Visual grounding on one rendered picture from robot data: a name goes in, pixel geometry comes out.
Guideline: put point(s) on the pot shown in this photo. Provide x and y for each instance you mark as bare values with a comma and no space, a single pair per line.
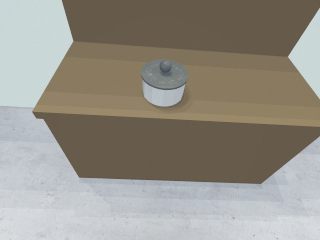
163,98

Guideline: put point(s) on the lid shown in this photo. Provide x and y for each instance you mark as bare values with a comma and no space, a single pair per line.
154,77

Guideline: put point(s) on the table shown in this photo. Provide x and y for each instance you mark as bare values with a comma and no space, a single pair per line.
245,111

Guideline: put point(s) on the knob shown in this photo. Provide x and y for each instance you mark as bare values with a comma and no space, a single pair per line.
165,66

